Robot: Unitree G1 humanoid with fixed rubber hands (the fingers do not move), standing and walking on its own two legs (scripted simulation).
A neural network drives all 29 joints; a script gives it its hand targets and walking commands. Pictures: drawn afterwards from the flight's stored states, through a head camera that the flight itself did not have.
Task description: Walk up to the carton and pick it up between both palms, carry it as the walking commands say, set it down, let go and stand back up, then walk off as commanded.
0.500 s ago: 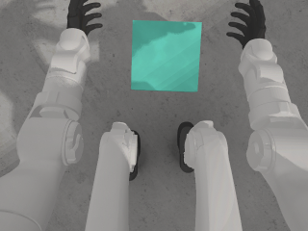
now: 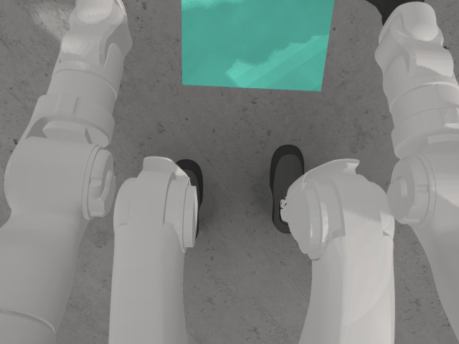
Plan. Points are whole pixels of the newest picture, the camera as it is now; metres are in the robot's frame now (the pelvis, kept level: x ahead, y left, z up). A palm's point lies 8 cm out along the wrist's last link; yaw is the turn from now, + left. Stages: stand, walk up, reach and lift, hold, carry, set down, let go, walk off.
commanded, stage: reach and lift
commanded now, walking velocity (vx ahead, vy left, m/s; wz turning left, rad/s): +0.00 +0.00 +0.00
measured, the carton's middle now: (252, 19) +0.51 -0.03 -0.31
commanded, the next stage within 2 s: none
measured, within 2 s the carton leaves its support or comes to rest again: leaves its support in 1.74 s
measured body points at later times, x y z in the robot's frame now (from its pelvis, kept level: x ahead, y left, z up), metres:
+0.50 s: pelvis +0.00 +0.00 -0.02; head +0.37 -0.01 +0.23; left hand +0.54 +0.17 -0.22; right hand +0.52 -0.20 -0.23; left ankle +0.10 +0.11 -0.35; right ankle +0.14 -0.12 -0.35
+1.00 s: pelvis +0.00 +0.00 -0.02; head +0.38 +0.00 +0.22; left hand +0.54 +0.13 -0.23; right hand +0.53 -0.18 -0.23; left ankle +0.10 +0.11 -0.35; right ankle +0.14 -0.12 -0.35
